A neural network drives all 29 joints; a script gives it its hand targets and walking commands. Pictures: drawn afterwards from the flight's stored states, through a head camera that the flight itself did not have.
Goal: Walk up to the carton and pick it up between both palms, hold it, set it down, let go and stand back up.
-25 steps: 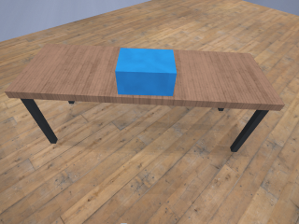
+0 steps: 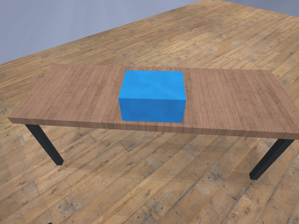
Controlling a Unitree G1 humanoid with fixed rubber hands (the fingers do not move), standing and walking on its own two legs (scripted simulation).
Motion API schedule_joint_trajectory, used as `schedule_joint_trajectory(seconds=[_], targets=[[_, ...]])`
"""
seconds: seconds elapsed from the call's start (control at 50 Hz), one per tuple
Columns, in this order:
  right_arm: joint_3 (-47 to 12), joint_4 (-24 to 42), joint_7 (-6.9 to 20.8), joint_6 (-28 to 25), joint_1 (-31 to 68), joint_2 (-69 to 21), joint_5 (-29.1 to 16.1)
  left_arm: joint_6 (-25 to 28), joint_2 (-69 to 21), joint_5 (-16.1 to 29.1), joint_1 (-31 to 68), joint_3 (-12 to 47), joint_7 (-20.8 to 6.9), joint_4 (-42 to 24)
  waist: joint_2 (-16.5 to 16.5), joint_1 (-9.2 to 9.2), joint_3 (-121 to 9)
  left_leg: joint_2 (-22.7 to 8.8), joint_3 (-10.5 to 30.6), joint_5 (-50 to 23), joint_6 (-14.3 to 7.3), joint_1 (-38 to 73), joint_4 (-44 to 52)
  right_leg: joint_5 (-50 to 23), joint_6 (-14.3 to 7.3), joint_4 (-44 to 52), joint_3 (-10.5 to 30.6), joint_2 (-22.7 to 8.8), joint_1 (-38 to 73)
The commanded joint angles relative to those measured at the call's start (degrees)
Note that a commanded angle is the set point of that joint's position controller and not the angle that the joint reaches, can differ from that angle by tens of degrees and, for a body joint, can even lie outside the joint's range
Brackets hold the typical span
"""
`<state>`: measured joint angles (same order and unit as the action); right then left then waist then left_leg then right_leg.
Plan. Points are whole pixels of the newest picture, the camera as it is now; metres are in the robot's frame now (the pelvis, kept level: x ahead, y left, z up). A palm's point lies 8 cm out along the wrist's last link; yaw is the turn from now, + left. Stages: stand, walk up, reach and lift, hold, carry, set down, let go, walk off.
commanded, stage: walk up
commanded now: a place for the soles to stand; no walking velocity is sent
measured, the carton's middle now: (153, 95) +0.74 +0.02 -0.12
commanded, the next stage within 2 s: none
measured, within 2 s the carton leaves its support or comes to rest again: neither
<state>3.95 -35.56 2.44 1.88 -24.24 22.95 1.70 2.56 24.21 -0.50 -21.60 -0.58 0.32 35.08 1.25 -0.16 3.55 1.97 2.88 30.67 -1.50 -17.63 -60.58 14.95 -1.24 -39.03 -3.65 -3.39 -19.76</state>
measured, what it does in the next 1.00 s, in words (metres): walks ahead: left foot, then right foot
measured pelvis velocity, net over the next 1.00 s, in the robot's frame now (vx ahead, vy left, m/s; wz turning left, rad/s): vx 0.24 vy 0.09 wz -0.03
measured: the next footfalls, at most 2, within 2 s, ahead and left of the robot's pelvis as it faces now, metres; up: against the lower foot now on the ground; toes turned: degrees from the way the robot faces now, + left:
left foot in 0.30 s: +0.19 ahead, +0.22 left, +0.00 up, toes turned +6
right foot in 0.80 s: +0.33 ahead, -0.04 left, +0.00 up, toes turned -3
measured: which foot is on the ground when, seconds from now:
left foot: up 0.00-0.28, down 0.30-0.80, up 0.82-1.00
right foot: down 0.00-0.30, up 0.32-0.78, down 0.80-1.00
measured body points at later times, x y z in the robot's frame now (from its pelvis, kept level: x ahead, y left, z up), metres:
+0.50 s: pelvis +0.13 +0.11 +0.02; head +0.15 +0.15 +0.46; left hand +0.22 +0.43 -0.09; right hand +0.18 -0.21 -0.05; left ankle +0.15 +0.22 -0.72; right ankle +0.14 -0.06 -0.64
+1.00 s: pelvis +0.24 +0.09 +0.00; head +0.25 +0.08 +0.45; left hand +0.37 +0.40 -0.08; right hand +0.33 -0.22 -0.09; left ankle +0.24 +0.23 -0.70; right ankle +0.30 -0.03 -0.72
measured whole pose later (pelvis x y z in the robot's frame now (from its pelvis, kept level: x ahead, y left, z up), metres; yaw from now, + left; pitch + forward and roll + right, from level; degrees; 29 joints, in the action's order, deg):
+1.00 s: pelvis +0.24 +0.09 +0.00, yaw -2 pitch -4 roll +1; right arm 2.9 -35.2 1.0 0.3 -19.5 23.5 1.7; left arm -0.4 24.0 -0.5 -16.7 -0.2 -0.4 35.0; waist 0.6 0.0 4.7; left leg -1.6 0.5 28.7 -0.1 -19.0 -49.6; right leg 16.1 -0.4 -40.6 -0.6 -1.8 -20.8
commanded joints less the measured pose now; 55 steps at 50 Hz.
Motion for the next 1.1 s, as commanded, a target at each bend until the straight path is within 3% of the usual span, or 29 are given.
schedule_joint_trajectory(seconds=[0.0,0.04,0.1,0.18,0.2,0.24,0.26,0.28,0.3,0.32,0.34,0.38,0.4,0.46,0.52,0.64,0.7,0.74,0.76,0.78,0.8,0.84,0.88,0.94,0.98,1.0,1.04,1.06,1.08], targets=[[3.4,5.8,0.7,-2.1,-0.4,12.4,0.2,1.8,17.2,-1.6,-4.1,-6.7,2.0,-5.1,-6.2,0.04,6.2,-5.3,2.9,-5.4,-0.1,-19.1,-3.4,24.3,-10.5,26.2,23.5,-15.1,6.6],[3.1,6.4,1.2,-2.0,1.7,11.4,0.5,2.3,17.2,-2.1,-5.6,-6.9,1.6,-4.9,-8.8,-0.97,3.3,-5.6,0.4,-7.3,0.5,-19.1,-1.6,19.6,-11.3,25.6,20.5,-14.8,7.6],[3.0,7.0,1.7,-1.7,5.6,11.3,0.2,2.2,17.6,-2.2,-5.6,-7.5,1.3,-6.1,-10.1,-1.7,4.4,-7.4,-2.0,-8.4,0.8,-19.1,5.1,24.8,-11.8,26.2,17.8,-15.1,5.8],[3.3,6.6,2.0,-2.2,7.5,11.6,-0.7,1.2,18.1,-1.8,-4.1,-7.8,0.7,-7.1,-13.0,-2.32,4.8,-6.4,-5.6,-10.9,-0.1,-8.2,16.1,24.0,-9.4,22.2,12.6,-12.6,-0.8],[3.7,5.6,2.1,-2.3,5.6,11.5,-0.8,0.9,18.4,-1.5,-2.6,-7.7,0.6,-7.3,-13.5,-1.0,3.1,-5.8,-6.0,-12.6,-0.1,-2.3,19.0,24.3,-8.7,19.2,10.5,-12.2,-2.7],[4.5,1.6,1.2,-3.1,-3.5,12.4,-0.7,0.3,15.3,-1.2,-2.3,-6.7,0.3,-7.2,-7.2,3.61,-4.0,-2.5,-7.8,-16.1,-0.4,14.6,26.4,24.1,-6.4,5.5,5.1,-8.6,-7.3],[5.5,0.0,0.2,-3.5,-8.5,14.9,-0.5,0.1,11.2,-1.1,-4.3,-5.3,0.0,-6.8,1.8,6.35,-8.3,-5.4,-1.8,-11.4,-0.5,22.4,28.8,21.3,-4.4,-8.2,1.8,-6.5,-11.0],[6.8,0.3,-0.8,-3.8,-10.8,19.6,0.2,-0.1,5.6,-0.4,-2.8,-3.4,-0.4,-8.2,14.8,8.58,-7.9,-15.7,19.3,7.7,-2.7,23.7,36.8,20.6,-1.4,-25.9,0.2,-0.1,-21.2],[6.6,2.9,-1.8,-3.8,-9.0,21.6,0.7,-0.9,8.7,0.4,-0.9,-4.8,0.3,-10.7,12.9,8.28,-3.0,-24.6,40.1,16.2,-6.7,17.0,50.7,20.0,-0.1,-31.5,7.2,4.5,-27.6],[6.1,2.9,-2.3,-4.0,-5.8,20.8,0.0,-1.8,12.3,-0.1,2.1,-5.6,0.7,-11.5,6.1,6.86,3.1,-26.8,39.7,20.1,-9.7,11.7,51.1,16.6,-0.6,-35.6,11.3,1.6,-28.3],[5.9,3.5,-2.7,-4.0,-3.9,20.0,0.0,-1.9,12.7,0.1,1.4,-5.7,0.3,-9.7,2.0,4.85,5.3,-24.7,33.0,15.4,-7.4,9.3,49.8,11.8,-0.8,-34.6,12.5,0.7,-27.0],[5.2,3.9,-2.9,-4.5,-1.9,17.4,0.2,-1.5,11.6,0.0,-4.3,-5.7,-0.6,-5.5,2.9,1.62,0.9,-17.7,17.1,-7.4,-4.5,11.9,45.1,6.7,0.0,-28.8,10.6,0.2,-20.3],[5.0,4.1,-2.9,-4.9,-2.9,16.5,-0.1,-1.3,10.9,0.0,-5.7,-5.6,-0.7,-4.2,5.7,1.52,-3.1,-16.9,13.5,-18.5,-3.2,14.2,42.8,5.9,0.5,-27.5,10.5,0.6,-17.3],[4.1,5.2,-2.8,-5.7,-5.2,14.8,0.2,-1.8,8.4,-0.4,-3.1,-5.4,-0.8,-3.5,6.6,1.93,-1.3,-17.0,8.7,-32.0,-4.5,14.3,41.8,3.6,1.3,-25.0,10.2,1.9,-17.0],[4.0,6.4,-3.2,-5.6,-7.1,14.9,0.1,-2.1,8.0,-0.9,1.2,-5.1,-1.5,-4.7,4.9,3.13,0.4,-18.2,6.8,-34.3,-6.5,18.6,41.6,2.5,2.0,-19.7,9.1,2.4,-19.3],[3.8,6.5,-3.1,-4.8,-6.3,15.1,0.3,-1.8,7.6,-1.2,8.5,-4.2,-2.3,-6.6,8.3,5.6,1.6,-18.0,3.1,-29.8,-8.1,19.9,39.3,0.9,1.4,-4.5,3.7,0.8,-15.7],[2.9,6.0,-2.9,-4.0,-2.3,14.7,-0.3,-1.2,7.5,-1.4,5.2,-4.1,-1.8,-4.3,7.8,2.03,-1.2,-16.8,-1.3,-34.3,-6.3,11.9,32.0,-4.3,-0.3,6.0,0.5,2.6,-0.2],[1.3,5.6,-2.4,-3.7,-1.7,10.7,-0.7,-0.4,10.9,-2.0,-1.0,-5.3,-0.8,-0.5,0.0,-2.25,-7.6,-11.9,-5.7,-29.4,-2.9,4.1,15.4,-12.4,-2.2,10.3,2.8,2.0,16.8],[0.3,6.3,-2.1,-3.9,-1.8,8.7,-0.8,-0.6,13.8,-2.2,-3.6,-6.4,-0.1,-0.3,-6.9,-4.09,-9.7,-8.4,-7.4,-20.9,-0.6,-5.7,5.6,-11.9,-5.1,10.3,14.3,-4.9,23.6],[-0.4,7.4,-2.0,-3.6,-2.2,7.3,-0.9,-0.8,16.8,-1.5,-4.1,-6.8,0.6,-1.8,-12.9,-3.43,-9.4,-1.3,-6.2,4.9,1.2,-13.2,-2.5,-9.6,-10.2,16.5,35.0,-16.4,22.7],[1.0,7.4,-2.7,-2.5,-0.5,11.7,-1.1,-1.0,18.3,-1.1,-3.5,-7.0,0.8,-2.5,-8.5,-3.67,-5.2,-2.7,-0.6,9.5,0.1,-13.2,-5.1,5.4,-15.3,21.5,40.9,-19.0,14.2],[1.8,6.9,-3.2,-2.0,1.2,13.7,-1.5,-1.2,17.1,-0.8,1.3,-6.2,1.2,-3.4,-9.0,-2.82,3.4,-4.5,2.7,6.8,0.3,-16.2,-5.1,6.1,-16.5,20.4,35.2,-17.8,10.2],[1.1,4.3,-3.0,-2.7,0.2,12.8,-1.8,-1.4,15.1,-0.3,5.3,-4.9,1.1,-4.0,-7.3,-0.58,2.4,-5.8,2.2,2.5,0.7,-8.7,5.1,-6.4,-11.1,17.2,21.7,-11.7,4.1],[1.0,1.9,-3.0,-2.6,-1.3,11.5,-2.2,-1.8,14.1,-0.4,9.2,-4.0,0.3,-4.7,-12.1,1.2,-2.5,-3.8,-3.1,-4.0,0.8,3.2,16.2,-10.7,-8.9,14.5,15.9,-9.8,-2.3],[0.9,0.6,-3.4,-3.0,-0.3,11.2,-2.6,-2.8,13.4,0.5,10.8,-3.5,-0.2,-4.3,-12.3,1.91,-3.3,-2.6,-4.9,-15.6,0.9,9.3,28.2,-8.3,-6.1,9.9,11.8,-7.5,-3.6],[1.5,0.2,-3.7,-3.1,1.2,12.5,-2.2,-2.9,12.2,0.8,10.1,-2.9,-0.3,-3.8,-9.4,1.75,-3.1,-3.8,-1.7,-19.5,0.3,12.4,31.7,-6.6,-4.4,8.1,13.3,-7.9,-6.5],[2.2,1.7,-3.7,-3.9,7.5,16.8,-1.9,-2.7,8.5,2.1,8.6,-1.8,-1.1,-3.3,2.6,-0.91,-4.1,-17.3,16.9,-13.0,-4.1,5.3,41.1,5.1,0.9,1.0,7.6,-1.0,-4.3],[1.8,2.3,-3.3,-4.1,10.8,17.1,-2.3,-3.6,11.3,1.5,8.8,-3.2,-0.7,-2.1,1.9,-1.25,-2.2,-19.2,16.0,-6.5,-7.2,-4.2,39.9,8.8,1.5,1.3,5.0,0.2,4.6],[1.1,1.7,-3.1,-4.3,12.8,16.3,-2.5,-3.7,11.4,1.3,9.3,-3.4,-0.5,-1.5,0.8,-1.8,-0.5,-17.1,13.0,-8.8,-5.9,-6.9,38.6,5.9,0.7,4.0,6.6,0.1,8.1]])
